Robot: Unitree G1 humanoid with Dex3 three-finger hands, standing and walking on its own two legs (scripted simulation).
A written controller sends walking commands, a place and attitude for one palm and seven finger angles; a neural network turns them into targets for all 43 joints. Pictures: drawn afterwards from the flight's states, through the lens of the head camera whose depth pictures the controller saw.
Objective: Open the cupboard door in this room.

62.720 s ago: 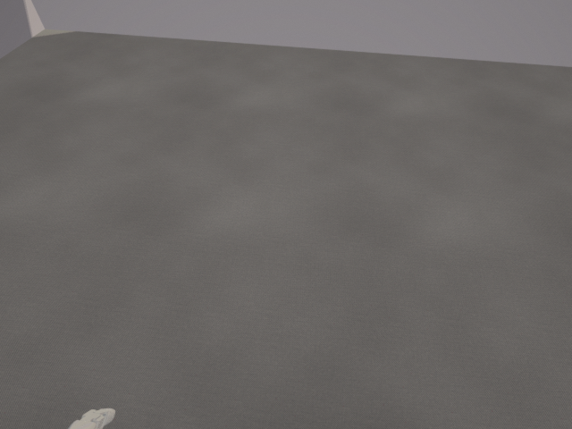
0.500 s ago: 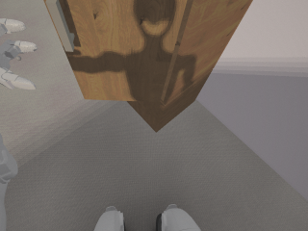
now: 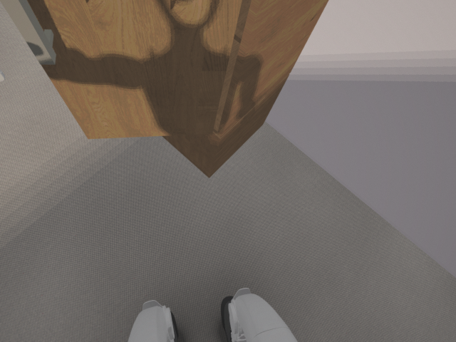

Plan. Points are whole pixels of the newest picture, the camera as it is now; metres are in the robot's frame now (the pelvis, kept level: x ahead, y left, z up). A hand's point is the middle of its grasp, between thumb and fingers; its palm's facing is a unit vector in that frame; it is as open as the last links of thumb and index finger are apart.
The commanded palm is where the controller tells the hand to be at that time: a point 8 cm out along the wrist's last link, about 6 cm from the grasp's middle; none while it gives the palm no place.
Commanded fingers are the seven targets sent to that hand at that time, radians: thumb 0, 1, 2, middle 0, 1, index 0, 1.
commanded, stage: move the hooked fingers beside the handle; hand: left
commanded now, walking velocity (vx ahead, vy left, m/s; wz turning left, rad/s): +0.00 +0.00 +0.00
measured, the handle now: (27, 10) +0.61 +0.21 +0.11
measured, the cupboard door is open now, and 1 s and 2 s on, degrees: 49 49 49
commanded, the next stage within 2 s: slide the fingers in behind the handle in 0.72 s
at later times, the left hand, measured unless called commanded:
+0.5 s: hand out of the picture +0.55 +0.27 +0.11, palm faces -0.03 -1.00 +0.01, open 14.0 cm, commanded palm +0.55 +0.30 +0.11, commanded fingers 0.00 -0.50 0.30 -0.30 -1.20 -0.30 -1.20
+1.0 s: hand out of the picture +0.55 +0.25 +0.11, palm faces -0.03 -1.00 +0.00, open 14.0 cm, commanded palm +0.54 +0.29 +0.11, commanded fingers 0.00 -0.50 0.30 -0.30 -1.20 -0.30 -1.20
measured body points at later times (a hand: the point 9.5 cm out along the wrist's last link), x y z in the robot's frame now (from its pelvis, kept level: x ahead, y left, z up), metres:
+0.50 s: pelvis +0.01 +0.00 +0.00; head +0.18 +0.05 +0.42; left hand +0.55 +0.33 +0.11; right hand -0.02 -0.27 -0.08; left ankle +0.00 +0.09 -0.68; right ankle +0.00 -0.14 -0.68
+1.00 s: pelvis +0.00 -0.01 +0.00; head +0.17 +0.03 +0.41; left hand +0.55 +0.31 +0.12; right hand -0.04 -0.27 -0.09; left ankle +0.00 +0.09 -0.68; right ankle +0.00 -0.14 -0.68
